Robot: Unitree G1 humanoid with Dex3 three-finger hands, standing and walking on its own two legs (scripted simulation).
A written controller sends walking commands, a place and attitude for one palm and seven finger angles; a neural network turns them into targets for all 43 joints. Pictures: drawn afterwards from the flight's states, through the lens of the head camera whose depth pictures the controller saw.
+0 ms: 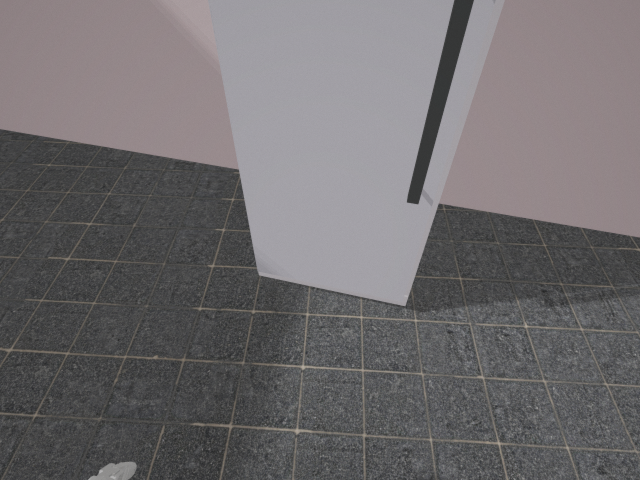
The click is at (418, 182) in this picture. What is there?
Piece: fridge door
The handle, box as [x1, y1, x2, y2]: [407, 0, 473, 203]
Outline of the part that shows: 473,0 454,0 408,192 407,202 418,203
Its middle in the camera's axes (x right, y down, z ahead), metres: +0.23 -0.27 +0.77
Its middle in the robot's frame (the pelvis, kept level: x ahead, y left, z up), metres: +0.79 -0.18 +0.09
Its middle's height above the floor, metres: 0.86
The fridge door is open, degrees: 0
